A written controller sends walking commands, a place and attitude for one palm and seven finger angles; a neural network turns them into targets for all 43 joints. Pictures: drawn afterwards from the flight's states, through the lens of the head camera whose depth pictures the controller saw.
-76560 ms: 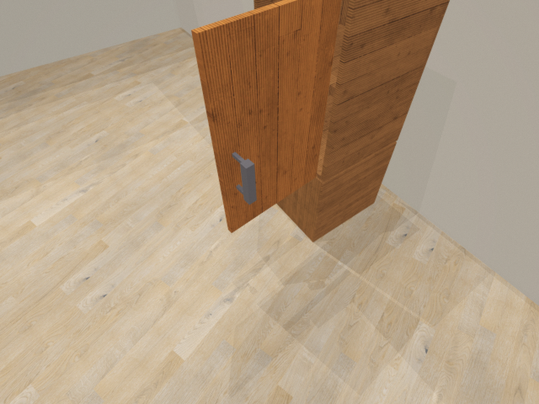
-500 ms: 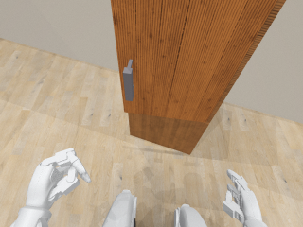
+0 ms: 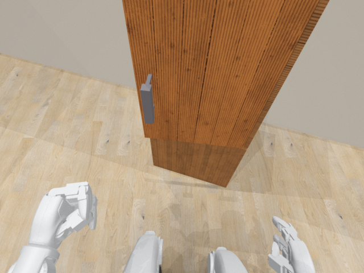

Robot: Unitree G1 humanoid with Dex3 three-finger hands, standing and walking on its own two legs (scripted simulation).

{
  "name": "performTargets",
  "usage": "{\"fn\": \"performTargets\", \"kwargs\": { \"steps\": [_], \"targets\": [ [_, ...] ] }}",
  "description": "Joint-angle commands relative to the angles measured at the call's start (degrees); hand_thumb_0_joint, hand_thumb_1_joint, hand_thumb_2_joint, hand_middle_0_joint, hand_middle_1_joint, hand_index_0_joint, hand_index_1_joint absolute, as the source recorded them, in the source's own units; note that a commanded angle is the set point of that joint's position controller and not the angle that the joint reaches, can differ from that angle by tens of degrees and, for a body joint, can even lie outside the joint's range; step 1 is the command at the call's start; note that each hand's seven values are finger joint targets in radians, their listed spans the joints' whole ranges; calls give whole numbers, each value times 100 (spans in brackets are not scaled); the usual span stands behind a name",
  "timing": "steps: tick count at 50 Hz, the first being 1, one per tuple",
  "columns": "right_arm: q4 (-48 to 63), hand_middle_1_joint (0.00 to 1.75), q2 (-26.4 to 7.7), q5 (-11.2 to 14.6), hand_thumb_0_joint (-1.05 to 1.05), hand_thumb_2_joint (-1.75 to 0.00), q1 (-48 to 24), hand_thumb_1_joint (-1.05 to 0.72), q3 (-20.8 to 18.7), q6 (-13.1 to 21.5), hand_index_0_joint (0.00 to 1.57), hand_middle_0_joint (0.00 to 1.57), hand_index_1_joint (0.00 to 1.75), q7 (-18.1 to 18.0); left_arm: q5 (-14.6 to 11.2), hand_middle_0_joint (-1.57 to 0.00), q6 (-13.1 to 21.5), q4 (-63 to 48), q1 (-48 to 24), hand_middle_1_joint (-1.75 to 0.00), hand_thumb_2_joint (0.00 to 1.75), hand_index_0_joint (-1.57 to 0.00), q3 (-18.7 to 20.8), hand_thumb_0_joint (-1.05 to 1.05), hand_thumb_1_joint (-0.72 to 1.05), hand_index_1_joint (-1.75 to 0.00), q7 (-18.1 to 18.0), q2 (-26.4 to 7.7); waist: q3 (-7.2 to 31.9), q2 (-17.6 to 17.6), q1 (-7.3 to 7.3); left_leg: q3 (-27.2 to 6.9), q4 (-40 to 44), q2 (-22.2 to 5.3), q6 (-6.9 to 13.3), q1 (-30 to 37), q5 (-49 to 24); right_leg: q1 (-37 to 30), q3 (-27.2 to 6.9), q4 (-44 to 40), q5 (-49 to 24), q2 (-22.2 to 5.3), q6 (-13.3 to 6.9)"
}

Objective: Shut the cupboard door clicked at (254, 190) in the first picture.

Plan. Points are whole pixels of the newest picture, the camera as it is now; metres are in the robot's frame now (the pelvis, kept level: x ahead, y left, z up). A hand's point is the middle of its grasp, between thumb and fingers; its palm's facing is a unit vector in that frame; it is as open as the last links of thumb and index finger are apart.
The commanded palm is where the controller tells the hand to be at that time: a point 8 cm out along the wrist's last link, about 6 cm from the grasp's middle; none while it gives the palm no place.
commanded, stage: raise the hand and make a fist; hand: left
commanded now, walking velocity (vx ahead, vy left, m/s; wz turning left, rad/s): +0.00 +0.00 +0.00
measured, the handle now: (149, 99) +0.55 +0.13 +0.02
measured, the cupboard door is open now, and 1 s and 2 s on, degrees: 12 12 12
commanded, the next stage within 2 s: bring the fist close to the handle in 0.30 s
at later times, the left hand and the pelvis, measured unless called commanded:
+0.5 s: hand (100, 209) +0.23 +0.17 +0.05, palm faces -0.04 -1.00 -0.05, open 3.1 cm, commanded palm +0.23 +0.22 +0.05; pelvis +0.00 -0.01 +0.00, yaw +0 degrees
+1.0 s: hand (134, 162) +0.34 +0.13 +0.03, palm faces -0.08 -1.00 -0.02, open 3.1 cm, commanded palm +0.34 +0.18 +0.03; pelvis +0.01 -0.01 +0.00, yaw +0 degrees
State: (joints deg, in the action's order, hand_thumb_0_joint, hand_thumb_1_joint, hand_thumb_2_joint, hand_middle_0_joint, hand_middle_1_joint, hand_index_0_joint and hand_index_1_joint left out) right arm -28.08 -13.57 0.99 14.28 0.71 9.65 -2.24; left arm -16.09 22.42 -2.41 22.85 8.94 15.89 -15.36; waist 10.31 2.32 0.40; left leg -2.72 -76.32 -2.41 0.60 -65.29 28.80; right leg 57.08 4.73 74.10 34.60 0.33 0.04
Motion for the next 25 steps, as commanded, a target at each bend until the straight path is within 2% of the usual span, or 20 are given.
{"fn": "performTargets", "kwargs": {
  "steps": [1, 3, 4, 6, 12, 14, 17, 18, 20, 21, 22, 25],
  "targets": [
    [906, 30, -719, 15, 0, -90, -343, -90, -373, 318, 20, 20, 30, -75, -135, -130, 431, -1182, -103, -150, 90, -130, 403, 0, 90, -150, -3, -590, 1225, 153, -64, -95, 1243, 192, 54, 1499, -502, -338, -220, -1239, -590, 194, -200],
    [896, 30, -722, 1, 0, -90, -356, -90, -379, 325, 20, 20, 30, -82, -104, -130, 470, -1226, -118, -150, 90, -130, 425, 0, 90, -150, -27, -631, 1330, 185, -84, -100, 1207, 183, 59, 1528, -622, -330, -205, -1157, -700, 197, -208],
    [886, 30, -702, 4, 0, -90, -359, -90, -373, 312, 20, 20, 30, -74, -105, -130, 460, -1131, -101, -150, 90, -130, 381, 0, 90, -150, -22, -585, 1198, 183, -61, -79, 1220, 188, 52, 1468, -527, -318, -225, -1211, -598, 186, -201],
    [884, 30, -705, 17, 0, -90, -351, -90, -383, 299, 20, 20, 30, -79, -126, -130, 487, -1085, -110, -150, 90, -130, 392, 0, 90, -150, -22, -574, 1177, 37, -54, -60, 1187, 196, 64, 1407, -483, -337, -271, -1268, -516, 182, -187],
    [901, 30, -712, 14, 0, -90, -330, -90, -377, 260, 20, 20, 30, -106, -98, -130, 474, -1121, -175, -150, 90, -130, 431, 0, 90, -150, -25, -667, 1230, 80, -46, -55, 1146, 196, 88, 1393, -516, -365, -291, -1244, -543, 201, -196],
    [919, 30, -707, 18, 0, -90, -342, -90, -369, 253, 20, 20, 30, -104, -93, -130, 472, -1132, -164, -150, 90, -130, 352, 0, 90, -150, -11, -579, 1199, 116, -38, -41, 1165, 190, 77, 1447, -519, -337, -283, -1256, -573, 181, -189],
    [911, 30, -706, 15, 0, -90, -307, -90, -365, 229, 20, 20, 30, -117, -93, -130, 461, -1115, -214, -150, 90, -130, 401, 0, 90, -150, -15, -619, 1210, 54, -30, -55, 1144, 197, 93, 1436, -570, -358, -257, -1233, -643, 216, -193],
    [927, 30, -709, 11, 0, -90, -333, -90, -369, 235, 20, 20, 30, -115, -92, -130, 475, -1185, -211, -150, 90, -130, 382, 0, 90, -150, -8, -602, 1286, 154, -35, -37, 1115, 196, 85, 1491, -660, -357, -264, -1198, -766, 193, -187],
    [922, 30, -698, 19, 0, -90, -326, -90, -366, 216, 20, 20, 30, -104, -83, -130, 458, -1112, -165, -150, 90, -130, 342, 0, 90, -150, -4, -542, 1223, 77, -23, -40, 1131, 191, 77, 1492, -633, -327, -240, -1205, -750, 200, -182],
    [927, 30, -726, 0, 0, -90, -316, -90, -334, 243, 20, 20, 30, -101, -43, -130, 483, -1233, -521, -150, 90, -130, 81, 0, 90, -150, 2, -396, 1229, 221, 86, -59, 1090, 190, 93, 1535, -614, -182, -215, -1155, -775, 190, -174],
    [883, 30, -740, -19, 0, -90, -263, -90, -324, 254, 20, 20, 30, -111, 2, -130, 479, -1203, -798, -150, 90, -130, 12, 0, 90, -150, -25, -400, 1161, 167, 163, -105, 1057, 175, 106, 1488, -529, -74, -196, -1118, -716, 207, -179],
    [841, 30, -786, -42, 0, -90, -229, -90, -314, 290, 20, 20, 30, -111, 105, -130, 468, -954, -1245, -150, 90, -130, -199, 0, 90, -150, -114, -273, 1123, 62, 233, -131, 1004, 175, 106, 1413, -332, 127, -198, -1117, -577, 178, -164]
  ]
}}
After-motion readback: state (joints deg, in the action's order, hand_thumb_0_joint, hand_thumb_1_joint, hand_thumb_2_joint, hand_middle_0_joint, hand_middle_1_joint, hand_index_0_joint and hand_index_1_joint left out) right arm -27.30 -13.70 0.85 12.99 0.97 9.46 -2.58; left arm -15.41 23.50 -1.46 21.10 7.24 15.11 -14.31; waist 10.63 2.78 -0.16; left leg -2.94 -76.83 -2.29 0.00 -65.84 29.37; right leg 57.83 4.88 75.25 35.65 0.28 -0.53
